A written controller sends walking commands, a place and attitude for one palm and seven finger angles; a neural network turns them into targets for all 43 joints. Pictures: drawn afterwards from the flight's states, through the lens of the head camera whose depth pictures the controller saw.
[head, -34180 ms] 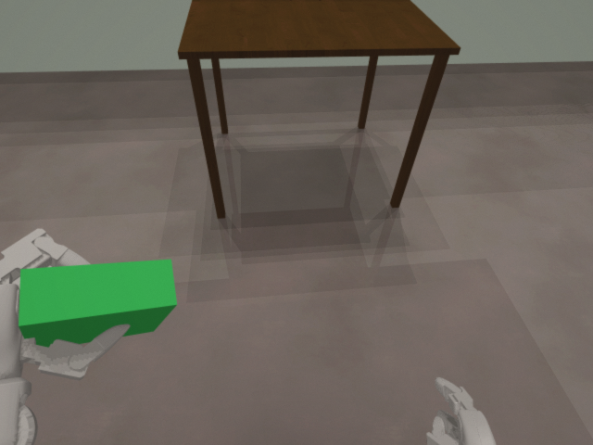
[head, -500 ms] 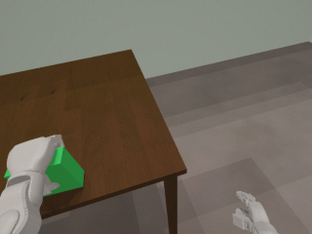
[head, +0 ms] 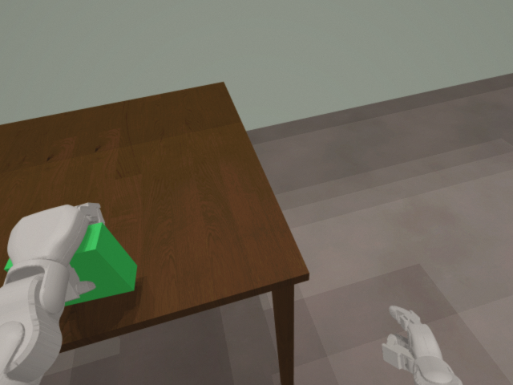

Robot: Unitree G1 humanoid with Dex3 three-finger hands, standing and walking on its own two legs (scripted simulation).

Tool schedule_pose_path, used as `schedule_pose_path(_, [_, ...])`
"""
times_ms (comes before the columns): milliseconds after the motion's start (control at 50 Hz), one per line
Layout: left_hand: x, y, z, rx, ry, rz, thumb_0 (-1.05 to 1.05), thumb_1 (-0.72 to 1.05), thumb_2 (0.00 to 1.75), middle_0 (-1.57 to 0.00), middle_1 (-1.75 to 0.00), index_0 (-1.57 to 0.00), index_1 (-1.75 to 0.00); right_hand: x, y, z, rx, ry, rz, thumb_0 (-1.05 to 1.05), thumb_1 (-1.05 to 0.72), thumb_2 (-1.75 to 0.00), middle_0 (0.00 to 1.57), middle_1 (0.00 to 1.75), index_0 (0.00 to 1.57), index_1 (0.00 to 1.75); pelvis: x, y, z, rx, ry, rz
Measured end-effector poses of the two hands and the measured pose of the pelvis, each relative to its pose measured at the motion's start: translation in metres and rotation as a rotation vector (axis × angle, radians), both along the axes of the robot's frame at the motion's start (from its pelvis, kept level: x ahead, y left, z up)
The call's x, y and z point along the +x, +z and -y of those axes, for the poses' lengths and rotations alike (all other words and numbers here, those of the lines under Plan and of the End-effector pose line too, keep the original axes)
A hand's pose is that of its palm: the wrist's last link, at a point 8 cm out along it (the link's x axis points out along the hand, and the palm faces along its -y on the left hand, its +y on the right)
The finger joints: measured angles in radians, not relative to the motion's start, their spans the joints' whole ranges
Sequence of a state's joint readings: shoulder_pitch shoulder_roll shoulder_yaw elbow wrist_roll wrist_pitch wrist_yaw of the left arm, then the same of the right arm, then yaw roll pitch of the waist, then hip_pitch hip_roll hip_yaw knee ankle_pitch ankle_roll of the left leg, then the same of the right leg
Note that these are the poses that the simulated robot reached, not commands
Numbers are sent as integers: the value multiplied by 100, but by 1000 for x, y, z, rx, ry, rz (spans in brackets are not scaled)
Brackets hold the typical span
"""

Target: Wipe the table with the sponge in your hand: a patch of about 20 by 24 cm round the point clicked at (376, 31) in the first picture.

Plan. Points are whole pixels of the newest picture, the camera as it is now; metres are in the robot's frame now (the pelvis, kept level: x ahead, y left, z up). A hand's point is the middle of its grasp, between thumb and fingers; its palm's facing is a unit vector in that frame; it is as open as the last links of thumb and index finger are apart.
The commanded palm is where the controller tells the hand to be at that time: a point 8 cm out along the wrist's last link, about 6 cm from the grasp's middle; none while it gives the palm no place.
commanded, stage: lift the sponge slowly off the table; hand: left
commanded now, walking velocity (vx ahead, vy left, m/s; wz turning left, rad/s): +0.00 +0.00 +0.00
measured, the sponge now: (86, 273) +0.23 +0.31 +0.08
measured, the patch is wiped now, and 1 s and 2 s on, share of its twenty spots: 1.00 1.00 1.00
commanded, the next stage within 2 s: bring the sponge back beside the body in 1.04 s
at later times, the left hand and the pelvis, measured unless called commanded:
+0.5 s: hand (65, 234) +0.24 +0.31 +0.16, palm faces +0.10 -0.07 -0.99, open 9.1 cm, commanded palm +0.21 +0.31 +0.23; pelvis -0.01 +0.01 +0.00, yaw +0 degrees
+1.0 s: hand (64, 211) +0.26 +0.30 +0.19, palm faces +0.17 -0.06 -0.98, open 9.1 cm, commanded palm +0.21 +0.30 +0.26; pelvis -0.01 +0.01 +0.00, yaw +0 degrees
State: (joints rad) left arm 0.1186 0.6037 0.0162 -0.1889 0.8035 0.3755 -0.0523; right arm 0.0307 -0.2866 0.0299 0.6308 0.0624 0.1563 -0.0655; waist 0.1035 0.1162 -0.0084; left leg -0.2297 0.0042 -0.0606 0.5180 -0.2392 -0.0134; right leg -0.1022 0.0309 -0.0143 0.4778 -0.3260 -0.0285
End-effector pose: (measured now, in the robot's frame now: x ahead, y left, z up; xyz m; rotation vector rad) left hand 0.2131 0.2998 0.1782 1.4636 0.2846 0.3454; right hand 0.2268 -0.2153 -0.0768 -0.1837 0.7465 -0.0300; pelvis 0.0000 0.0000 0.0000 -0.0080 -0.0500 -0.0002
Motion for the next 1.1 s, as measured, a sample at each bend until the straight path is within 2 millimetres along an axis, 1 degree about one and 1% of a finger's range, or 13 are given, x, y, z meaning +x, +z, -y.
schedule_pose_path(120, [6,4,-4,1,2,3,-1,-46,106,-82,-140,-86,-147,-2,2,-6,-6,14,2,1,-91,-90,20,30,20,30,-5,1,-1,-2,5,6])
schedule_pose_path(300, [13,20,1,12,-30,36,-1,-46,106,-82,-140,-86,-147,-5,2,-14,13,21,1,1,-91,-90,20,30,20,30,-8,2,-6,-1,-2,5])
schedule_pose_path(380, [13,25,-3,11,-9,33,-1,-46,106,-82,-140,-86,-147,-5,1,-15,19,24,-4,1,-91,-90,20,30,20,30,-8,3,-7,-1,-5,4])
schedule_pose_path(560, [5,33,-5,7,-5,43,-1,-46,106,-82,-140,-86,-147,-2,3,-18,12,38,2,1,-91,-90,20,30,20,30,-9,2,-9,-2,-1,3])
schedule_pose_path(660, [6,37,-9,9,5,47,-1,-46,106,-82,-140,-86,-147,1,5,-20,5,48,11,1,-91,-90,20,30,20,30,-10,2,-8,-3,4,5])
schedule_pose_path(820, [9,51,1,14,-32,86,-2,-46,106,-82,-140,-86,-147,5,9,-27,17,63,33,1,-91,-90,20,30,20,30,-12,3,-9,-3,6,4])
schedule_pose_path(980, [15,66,8,17,-30,112,-1,-46,106,-82,-140,-86,-147,6,8,-31,43,73,39,1,-91,-90,20,30,20,30,-14,3,-7,1,0,-1])
schedule_pose_path(1040, [15,68,8,17,-20,111,-1,-46,106,-82,-140,-86,-147,5,8,-30,49,73,38,1,-91,-90,20,30,20,30,-14,3,-6,2,-1,-4])
schedule_pose_path(1100, [14,65,9,7,-12,99,-1,-46,106,-82,-140,-86,-147,4,7,-27,50,71,37,1,-91,-90,20,30,20,30,-13,3,-5,3,-2,-6])
